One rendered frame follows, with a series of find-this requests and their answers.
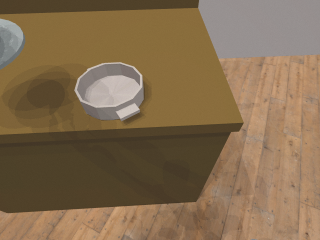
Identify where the table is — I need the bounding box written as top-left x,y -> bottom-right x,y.
0,0 -> 244,213

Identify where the pot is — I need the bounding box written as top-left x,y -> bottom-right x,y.
74,62 -> 144,121

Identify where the lid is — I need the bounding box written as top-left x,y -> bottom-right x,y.
0,18 -> 26,70

